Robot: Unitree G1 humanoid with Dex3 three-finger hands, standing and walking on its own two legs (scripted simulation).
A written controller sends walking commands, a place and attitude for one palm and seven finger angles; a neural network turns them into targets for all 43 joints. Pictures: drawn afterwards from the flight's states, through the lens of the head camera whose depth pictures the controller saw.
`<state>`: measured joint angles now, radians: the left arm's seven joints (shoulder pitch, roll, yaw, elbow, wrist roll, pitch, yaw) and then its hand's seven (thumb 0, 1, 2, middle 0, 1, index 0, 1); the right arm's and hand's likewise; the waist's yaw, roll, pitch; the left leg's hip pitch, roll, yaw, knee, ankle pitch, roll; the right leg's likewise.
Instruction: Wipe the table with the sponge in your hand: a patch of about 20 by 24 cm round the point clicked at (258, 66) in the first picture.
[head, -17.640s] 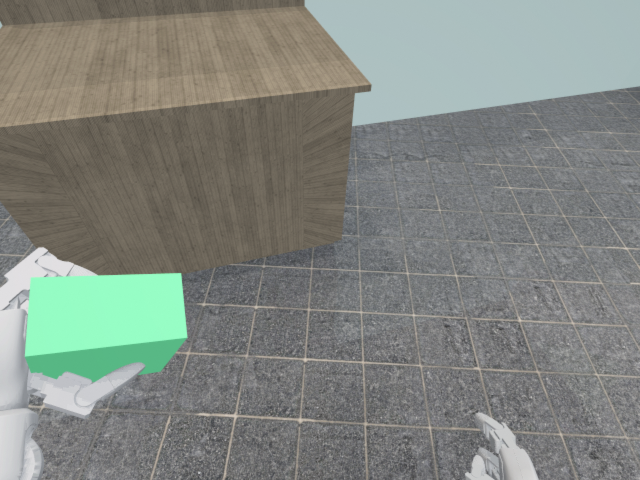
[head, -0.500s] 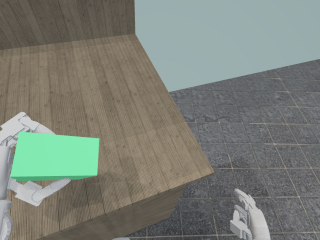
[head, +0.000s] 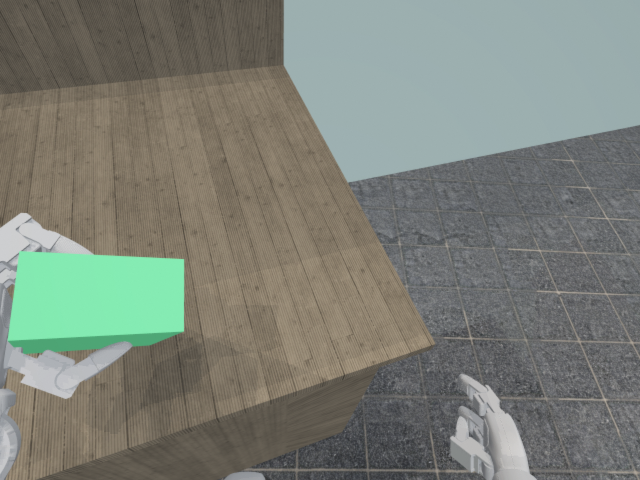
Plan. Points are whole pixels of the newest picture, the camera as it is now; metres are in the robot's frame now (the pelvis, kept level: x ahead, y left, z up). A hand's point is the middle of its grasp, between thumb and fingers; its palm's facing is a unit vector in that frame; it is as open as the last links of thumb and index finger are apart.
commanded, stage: come to a stop and stand still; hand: left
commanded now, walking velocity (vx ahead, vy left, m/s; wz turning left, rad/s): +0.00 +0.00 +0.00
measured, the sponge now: (121, 308) +0.24 +0.22 +0.14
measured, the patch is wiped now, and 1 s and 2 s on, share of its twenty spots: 0.00 0.00 0.00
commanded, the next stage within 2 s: look again from close up in 0.06 s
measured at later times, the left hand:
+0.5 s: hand (83, 304) +0.23 +0.24 +0.15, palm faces +0.35 -0.85 -0.40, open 10.4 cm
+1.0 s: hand (69, 327) +0.20 +0.23 +0.17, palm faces +0.41 -0.63 -0.66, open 10.4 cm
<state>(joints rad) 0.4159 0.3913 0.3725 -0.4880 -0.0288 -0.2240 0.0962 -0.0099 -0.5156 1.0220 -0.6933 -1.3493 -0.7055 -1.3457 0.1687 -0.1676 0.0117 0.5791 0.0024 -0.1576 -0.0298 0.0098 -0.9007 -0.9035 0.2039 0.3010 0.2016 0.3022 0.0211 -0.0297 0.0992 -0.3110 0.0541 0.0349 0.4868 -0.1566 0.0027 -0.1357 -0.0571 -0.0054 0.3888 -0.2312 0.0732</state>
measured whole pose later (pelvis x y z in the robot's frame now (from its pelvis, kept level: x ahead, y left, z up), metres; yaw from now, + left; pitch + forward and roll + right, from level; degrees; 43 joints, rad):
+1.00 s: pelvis +0.00 -0.05 -0.02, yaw +3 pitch -2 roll -1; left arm 0.31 0.52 0.35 -0.43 0.12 -0.04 0.05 -0.01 -0.52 1.02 -0.70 -1.34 -0.71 -1.33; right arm 0.14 -0.22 0.00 0.62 -0.01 -0.12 -0.06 0.01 -0.90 -0.90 0.20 0.30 0.20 0.30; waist 0.09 0.05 0.03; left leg -0.38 0.06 -0.04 0.61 -0.21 -0.05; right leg -0.23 -0.04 -0.07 0.64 -0.38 0.02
